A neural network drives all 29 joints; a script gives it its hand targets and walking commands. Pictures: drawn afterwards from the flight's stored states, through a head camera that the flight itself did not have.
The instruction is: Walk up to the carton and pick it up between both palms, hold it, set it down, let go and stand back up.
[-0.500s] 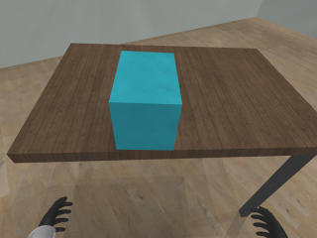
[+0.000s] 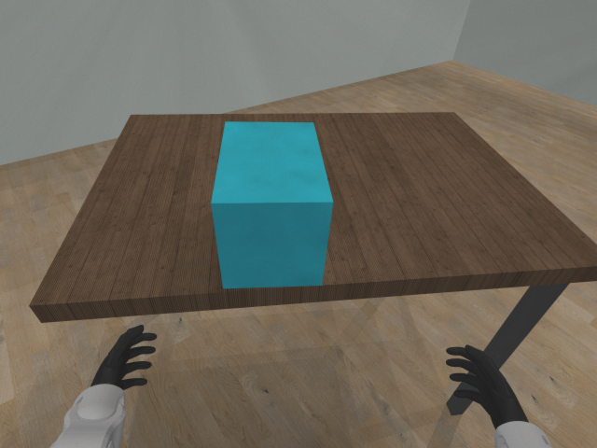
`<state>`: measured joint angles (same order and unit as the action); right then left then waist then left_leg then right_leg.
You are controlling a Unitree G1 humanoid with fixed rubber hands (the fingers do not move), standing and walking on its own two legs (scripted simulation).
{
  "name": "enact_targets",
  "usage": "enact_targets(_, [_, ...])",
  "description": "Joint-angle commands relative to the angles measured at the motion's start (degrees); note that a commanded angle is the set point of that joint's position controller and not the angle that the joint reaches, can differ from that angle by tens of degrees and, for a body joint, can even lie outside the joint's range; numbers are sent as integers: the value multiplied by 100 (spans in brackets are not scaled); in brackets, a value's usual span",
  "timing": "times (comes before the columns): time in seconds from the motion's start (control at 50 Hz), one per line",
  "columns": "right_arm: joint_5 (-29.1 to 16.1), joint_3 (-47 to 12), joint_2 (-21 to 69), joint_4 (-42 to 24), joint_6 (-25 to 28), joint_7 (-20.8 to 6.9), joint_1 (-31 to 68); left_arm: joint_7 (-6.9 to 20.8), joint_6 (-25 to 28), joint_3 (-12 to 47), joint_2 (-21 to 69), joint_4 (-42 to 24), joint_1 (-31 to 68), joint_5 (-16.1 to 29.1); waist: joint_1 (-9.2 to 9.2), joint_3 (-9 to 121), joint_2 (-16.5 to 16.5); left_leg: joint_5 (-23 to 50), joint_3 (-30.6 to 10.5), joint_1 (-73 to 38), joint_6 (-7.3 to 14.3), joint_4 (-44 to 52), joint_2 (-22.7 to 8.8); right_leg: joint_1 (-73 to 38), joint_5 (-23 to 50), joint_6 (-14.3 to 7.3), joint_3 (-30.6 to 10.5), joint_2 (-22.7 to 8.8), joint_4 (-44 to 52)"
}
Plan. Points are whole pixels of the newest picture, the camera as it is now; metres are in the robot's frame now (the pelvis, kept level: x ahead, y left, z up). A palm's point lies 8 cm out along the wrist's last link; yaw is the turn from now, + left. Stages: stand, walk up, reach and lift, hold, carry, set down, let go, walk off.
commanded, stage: reach and lift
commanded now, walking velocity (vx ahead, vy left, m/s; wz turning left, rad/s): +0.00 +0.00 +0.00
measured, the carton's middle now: (271, 199) +0.51 +0.05 +0.09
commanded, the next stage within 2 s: none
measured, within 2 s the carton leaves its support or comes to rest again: neither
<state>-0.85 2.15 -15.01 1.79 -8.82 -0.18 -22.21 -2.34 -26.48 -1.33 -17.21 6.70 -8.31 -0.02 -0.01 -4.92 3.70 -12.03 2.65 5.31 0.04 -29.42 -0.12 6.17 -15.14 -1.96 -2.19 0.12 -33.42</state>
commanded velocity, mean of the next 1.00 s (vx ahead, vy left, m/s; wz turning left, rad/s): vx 0.00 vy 0.00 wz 0.00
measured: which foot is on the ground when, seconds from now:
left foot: down 0.00-1.00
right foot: down 0.00-1.00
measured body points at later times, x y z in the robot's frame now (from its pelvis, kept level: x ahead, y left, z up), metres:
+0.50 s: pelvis +0.00 +0.00 +0.01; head -0.04 +0.00 +0.46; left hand +0.24 +0.21 +0.08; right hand +0.19 -0.20 +0.09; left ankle +0.06 +0.12 -0.73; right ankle +0.01 -0.10 -0.73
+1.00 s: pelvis +0.03 +0.00 +0.02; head +0.00 -0.01 +0.46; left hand +0.27 +0.20 +0.10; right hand +0.27 -0.19 +0.12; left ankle +0.06 +0.12 -0.73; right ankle +0.01 -0.10 -0.73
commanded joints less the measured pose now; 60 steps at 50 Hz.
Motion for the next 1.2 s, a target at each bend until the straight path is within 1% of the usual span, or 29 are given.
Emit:
enact_targets(0.0, [-662, 841, -1583, -622, 2, -356, 539, -227, 556, -313, 405, -1322, -51, -288, 130, -136, -2579, -3917, -675, 4197, 922, 3444, -1561, -3861, 1871, 515, 523, 1103, -491])
enact_targets(0.02, [-656, 809, -1641, -802, 86, -436, 605, -207, 731, -320, 512, -1249, -27, -280, 70, 159, -2422, -3787, -628, 4555, 994, 3494, -1602, -4340, 2035, 567, 477, 1165, -565])
enact_targets(0.04, [-613, 780, -1601, -868, 124, -474, 685, -195, 844, -240, 488, -1115, -47, -197, 15, 253, -2070, -3645, -512, 4641, 984, 3437, -1507, -4459, 1996, 549, 417, 1096, -467])
enact_targets(0.06, [-517, 741, -1493, -1056, 154, -468, 736, -162, 934, -256, 435, -1081, -45, -124, -76, 361, -1451, -3456, -334, 4427, 966, 3271, -1295, -4343, 1583, 534, 315, 993, -257])
enact_targets(0.08, [-415, 687, -1306, -1150, 181, -437, 762, -138, 993, -266, 365, -937, 5, -42, -136, 304, -835, -2961, -143, 4061, 918, 2962, -1023, -3821, 896, 494, 140, 833, 73])
enact_targets(0.1, [-331, 580, -967, -1201, 158, -360, 655, -106, 1029, -265, 269, -915, 68, 107, -207, 187, -146, -2074, 137, 3228, 792, 2509, -657, -2898, 162, 403, -101, 549, 659])
enact_targets(0.12, [-376, 422, -589, -1533, 132, -233, 619, -77, 1001, -316, 61, -1031, 203, 372, -268, 129, 629, -1086, 363, 1873, 621, 1864, -161, -1457, -713, 280, -434, 95, 1432])
enact_targets(0.14, [-501, 168, -214, -1841, 77, -58, 473, -48, 935, -382, -118, -1351, 327, 600, -301, 26, 1286, -145, 450, 83, 440, 1194, 303, 325, -1389, 113, -730, -465, 2233])
enact_targets(0.16, [-643, -220, 100, -2124, -9, 113, 268, -50, 910, -317, -148, -1667, 469, 842, -248, -51, 1325, 225, 286, -928, 367, 1079, 361, 1172, -1109, 175, -739, -709, 2510])
enact_targets(0.18, [-764, -321, 106, -2173, -64, 200, 272, -44, 817, -340, -253, -1713, 286, 928, -253, -111, 1154, 399, 137, -1392, 306, 1235, 242, 1410, -466, 302, -623, -691, 2495])
enact_targets(0.22, [-845, -422, -45, -2488, -131, 290, 300, -38, 815, -443, -229, -2164, 84, 899, -242, -46, 817, 469, 94, -1727, 279, 1428, 95, 1531, -1, 331, -390, -541, 2487])
enact_targets(0.26, [-908, -468, -79, -2686, -240, 406, 135, -63, 771, -543, -230, -2526, 62, 815, -291, -181, 465, 430, 142, -1839, 254, 1436, 113, 1715, -365, 195, -419, -588, 2614])
enact_targets(0.28, [-954, -397, -133, -2683, -307, 443, 152, -111, 691, -561, -265, -2655, 146, 762, -265, -174, 269, 310, 122, -1897, 213, 1446, 109, 1812, -664, 113, -455, -605, 2676])
enact_targets(0.32, [-1071, -396, -103, -2788, -399, 522, 157, -140, 505, -573, -217, -2886, 290, 699, -266, -229, 120, 224, 62, -2249, 141, 1260, 150, 2304, -1091, -53, -538, -748, 2813])
enact_targets(0.38, [-1263, -407, -29, -3088, -446, 608, 178, -204, 286, -485, -34, -3283, 194, 663, -326, -220, -72, 267, -13, -2573, 81, 1160, 124, 2576, -1049, -152, -508, -782, 2859])
enact_targets(0.4, [-1315, -433, 17, -3171, -454, 617, 240, -221, 226, -469, 3, -3382, 162, 672, -372, -207, -120, 295, -4, -2544, 75, 1191, 113, 2549, -945, -132, -473, -730, 2820])
enact_targets(0.5, [-1434, -324, -51, -3244, -497, 586, 434, -336, 100, -229, 327, -3821, 111, 712, -408, -274, -388, 41, -39, -2126, 41, 1425, -35, 2207, -720, -95, -297, -435, 2597])
enact_targets(0.56, [-1491, -188, -49, -3162, -528, 542, 574, -412, 57, -112, 470, -4042, 137, 755, -413, -155, -514, -84, -77, -1874, 20, 1633, -152, 1801, -466, -40, -203, -229, 2465])
enact_targets(0.6, [-1555, -115, -64, -3147, -545, 516, 774, -467, 29, -42, 546, -4306, 198, 777, -446, -56, -706, -146, -84, -1553, -4, 1824, -250, 1323, -175, 41, -145, -45, 2332])
enact_targets(0.66, [-1548, -72, -100, -3053, -675, 521, 881, -450, -127, 0, 605, -4203, 287, 798, -358, 21, -617, -34, -72, -1528, -14, 1865, -251, 1143, 2, 39, -163, -9, 2354])
enact_targets(0.74, [-1567, -124, -102, -3089, -786, 545, 1176, -434, -242, -146, 622, -4260, 539, 802, -381, 244, -525, 260, -15, -1542, -25, 1870, -253, 964, 294, 78, -197, 2, 2314])
enact_targets(0.78, [-1559, -145, -113, -3138, -795, 591, 1111, -417, -223, -200, 609, -4364, 533, 799, -350, 328, -446, 487, 16, -1592, -12, 1830, -229, 865, 581, 157, -217, -13, 2257])
enact_targets(0.8, [-1545, -155, -98, -3166, -808, 615, 1332, -403, -202, -245, 576, -4337, 788, 834, -348, 378, -394, 467, 30, -1573, -7, 1816, -225, 895, 528, 174, -240, -16, 2263])
enact_targets(0.94, [-1641, -333, -85, -3129, -897, 777, 1914, -335, -182, -485, 409, -4229, 1351, 1027, -360, 630, -106, 827, 119, -1522, 87, 1720, -151, 670, 1155, 368, -371, -144, 2183])
enact_targets(0.98, [-1667, -349, -90, -2978, -944, 826, 2131, -317, -188, -612, 294, -4131, 1576, 1036, -380, 670, -70, 827, 123, -1445, 103, 1716, -142, 600, 1285, 432, -405, -198, 2140])
enact_targets(1.04, [-1724, -350, -88, -2699, -1043, 882, 2420, -310, -263, -682, 245, -4087, 1852, 1094, -331, 719, -26, 940, 115, -1408, 118, 1696, -142, 521, 1546, 466, -433, -228, 2094])
enact_targets(1.1, [-1816, -407, -120, -2508, -1136, 965, 2941, -299, -370, -864, 139, -3952, 2312, 1089, -371, 852, 2, 914, 148, -1275, 132, 1671, -114, 336, 1703, 543, -485, -282, 2024])
enact_targets(1.12, [-1825, -366, -154, -2399, -1160, 987, 3021, -287, -428, -873, 147, -3945, 2360, 1075, -299, 887, 5, 951, 113, -1302, 132, 1644, -130, 308, 1845, 546, -465, -274, 1995])
enact_targets(1.18, [-1941, -407, -265, -2200, -1233, 1058, 3531, -239, -645, -982, 132, -3638, 2621, 1047, -315, 953, 50, 1057, 103, -1233, 138, 1601, -102, 166, 2156, 589, -476, -275, 1932])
